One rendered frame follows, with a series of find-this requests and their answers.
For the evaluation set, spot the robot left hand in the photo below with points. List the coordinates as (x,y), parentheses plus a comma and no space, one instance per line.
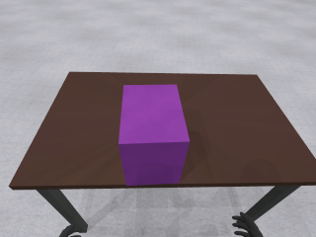
(70,230)

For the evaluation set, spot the carton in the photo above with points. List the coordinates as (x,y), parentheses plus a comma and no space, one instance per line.
(153,137)

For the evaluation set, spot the table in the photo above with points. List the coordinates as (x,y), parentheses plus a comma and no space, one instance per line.
(239,137)

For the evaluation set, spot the robot right hand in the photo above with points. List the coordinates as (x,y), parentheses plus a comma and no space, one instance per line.
(250,226)

